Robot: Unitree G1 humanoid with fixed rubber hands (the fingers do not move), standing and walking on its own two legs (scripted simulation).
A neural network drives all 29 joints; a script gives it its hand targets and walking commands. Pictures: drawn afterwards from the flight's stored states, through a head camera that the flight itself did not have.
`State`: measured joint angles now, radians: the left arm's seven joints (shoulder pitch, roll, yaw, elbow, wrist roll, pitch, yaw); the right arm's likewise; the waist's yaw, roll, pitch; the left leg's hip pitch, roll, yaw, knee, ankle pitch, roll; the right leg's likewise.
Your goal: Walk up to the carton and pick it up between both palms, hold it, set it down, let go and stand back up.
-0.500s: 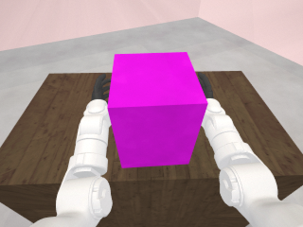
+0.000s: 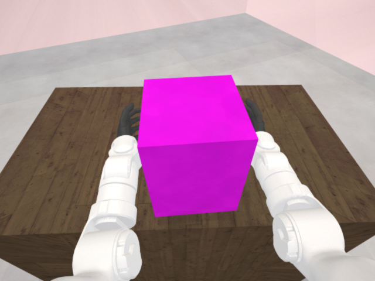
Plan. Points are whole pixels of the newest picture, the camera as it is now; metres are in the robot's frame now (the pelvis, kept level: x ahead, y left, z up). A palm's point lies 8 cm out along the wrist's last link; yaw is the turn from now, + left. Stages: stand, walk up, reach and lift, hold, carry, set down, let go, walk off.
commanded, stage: set down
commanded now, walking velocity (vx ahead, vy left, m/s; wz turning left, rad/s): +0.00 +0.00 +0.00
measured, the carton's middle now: (192, 147) +0.39 +0.00 +0.08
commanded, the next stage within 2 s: none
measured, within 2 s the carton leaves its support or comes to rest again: rests again in 0.96 s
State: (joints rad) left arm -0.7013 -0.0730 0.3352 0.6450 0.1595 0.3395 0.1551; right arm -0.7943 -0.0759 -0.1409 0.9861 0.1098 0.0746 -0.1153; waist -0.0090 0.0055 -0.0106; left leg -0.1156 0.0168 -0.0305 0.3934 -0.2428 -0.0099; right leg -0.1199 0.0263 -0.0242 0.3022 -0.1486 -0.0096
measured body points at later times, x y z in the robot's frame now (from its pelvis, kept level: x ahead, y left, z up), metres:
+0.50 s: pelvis +0.00 +0.00 +0.00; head -0.02 +0.01 +0.45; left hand +0.39 +0.14 +0.10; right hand +0.40 -0.16 +0.11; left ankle -0.02 +0.12 -0.75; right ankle +0.01 -0.11 -0.75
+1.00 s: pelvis +0.00 +0.00 +0.00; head +0.01 +0.01 +0.45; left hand +0.40 +0.13 +0.07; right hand +0.40 -0.16 +0.07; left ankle -0.02 +0.12 -0.75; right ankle +0.01 -0.11 -0.75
